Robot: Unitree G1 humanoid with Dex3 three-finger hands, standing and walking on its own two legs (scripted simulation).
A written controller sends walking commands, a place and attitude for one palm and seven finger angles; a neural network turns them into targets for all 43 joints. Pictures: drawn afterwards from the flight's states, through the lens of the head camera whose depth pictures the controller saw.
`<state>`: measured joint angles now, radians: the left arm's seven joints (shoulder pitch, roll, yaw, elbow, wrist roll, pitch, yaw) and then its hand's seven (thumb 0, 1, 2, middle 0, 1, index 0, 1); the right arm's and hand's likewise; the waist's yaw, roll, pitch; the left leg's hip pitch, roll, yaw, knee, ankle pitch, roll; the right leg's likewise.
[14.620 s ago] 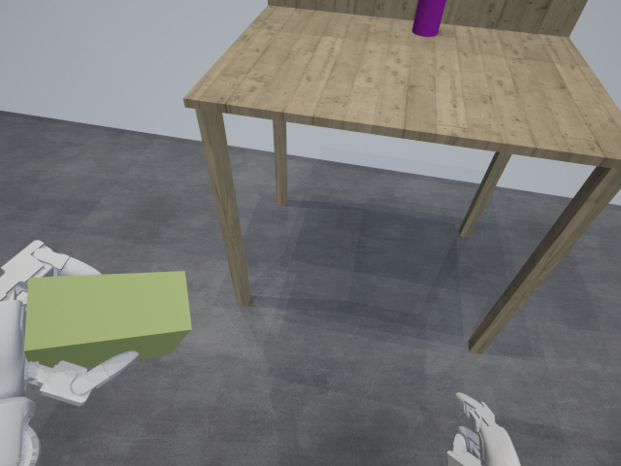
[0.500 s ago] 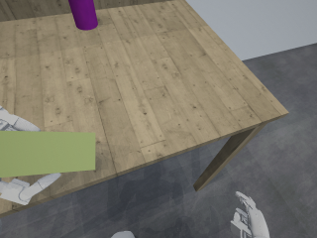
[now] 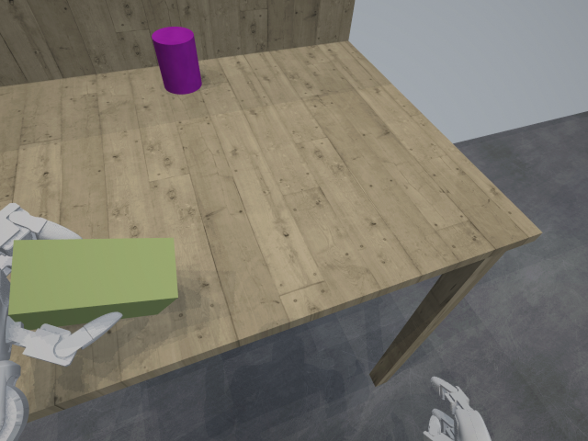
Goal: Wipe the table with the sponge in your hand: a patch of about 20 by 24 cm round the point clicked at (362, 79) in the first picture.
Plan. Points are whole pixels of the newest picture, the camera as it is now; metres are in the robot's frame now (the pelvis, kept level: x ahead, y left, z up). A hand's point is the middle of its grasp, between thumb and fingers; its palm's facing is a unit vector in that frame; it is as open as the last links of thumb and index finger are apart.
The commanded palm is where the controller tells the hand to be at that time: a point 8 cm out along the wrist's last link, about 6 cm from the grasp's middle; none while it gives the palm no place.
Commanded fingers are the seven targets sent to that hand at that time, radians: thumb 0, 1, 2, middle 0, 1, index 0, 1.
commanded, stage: come to a stop and stand still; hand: left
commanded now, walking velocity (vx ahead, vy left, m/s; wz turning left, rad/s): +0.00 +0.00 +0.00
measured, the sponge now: (122, 282) +0.24 +0.20 +0.14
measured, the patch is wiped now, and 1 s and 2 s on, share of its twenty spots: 0.00 0.00 0.00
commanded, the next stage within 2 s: look again from close up in 0.36 s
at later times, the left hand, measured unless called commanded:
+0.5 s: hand (53, 256) +0.24 +0.26 +0.18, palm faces +0.44 -0.77 -0.45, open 10.3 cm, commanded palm +0.17 +0.27 +0.18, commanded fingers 0.00 0.10 1.30 -1.20 -1.60 -1.20 -1.60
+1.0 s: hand (61, 262) +0.24 +0.25 +0.18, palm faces +0.40 -0.81 -0.43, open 10.3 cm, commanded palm +0.16 +0.26 +0.18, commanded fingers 0.00 0.10 1.30 -1.20 -1.60 -1.20 -1.60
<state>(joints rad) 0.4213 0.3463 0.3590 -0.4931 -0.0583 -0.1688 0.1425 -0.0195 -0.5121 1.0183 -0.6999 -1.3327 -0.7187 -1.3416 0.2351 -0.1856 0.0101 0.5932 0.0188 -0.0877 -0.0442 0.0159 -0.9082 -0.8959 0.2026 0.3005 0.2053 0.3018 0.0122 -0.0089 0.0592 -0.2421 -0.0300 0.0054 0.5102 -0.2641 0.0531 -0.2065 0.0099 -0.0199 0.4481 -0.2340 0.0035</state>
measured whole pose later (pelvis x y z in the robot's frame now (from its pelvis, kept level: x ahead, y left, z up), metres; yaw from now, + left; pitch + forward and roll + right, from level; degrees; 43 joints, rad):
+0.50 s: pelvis +0.02 -0.01 +0.00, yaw +1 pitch +1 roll -1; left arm 0.31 0.42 0.40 -0.47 -0.01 -0.17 0.10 -0.02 -0.52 1.02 -0.71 -1.33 -0.72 -1.34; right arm 0.19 -0.20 -0.01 0.56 0.02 -0.09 -0.03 0.01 -0.91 -0.90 0.20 0.30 0.21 0.30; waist 0.07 0.00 0.09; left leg -0.23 -0.02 -0.02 0.50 -0.28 0.03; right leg -0.18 0.02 -0.05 0.42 -0.25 -0.01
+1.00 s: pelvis +0.00 -0.01 +0.00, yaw -1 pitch -1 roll -1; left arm 0.27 0.42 0.41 -0.38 -0.02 -0.21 0.07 -0.01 -0.52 1.02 -0.71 -1.32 -0.72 -1.34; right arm 0.24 -0.23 -0.01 0.58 0.00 -0.12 -0.03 0.02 -0.91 -0.90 0.20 0.30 0.20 0.30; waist 0.05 0.00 0.06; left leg -0.24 0.00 0.02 0.51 -0.26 0.03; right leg -0.21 0.04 0.00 0.43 -0.22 -0.01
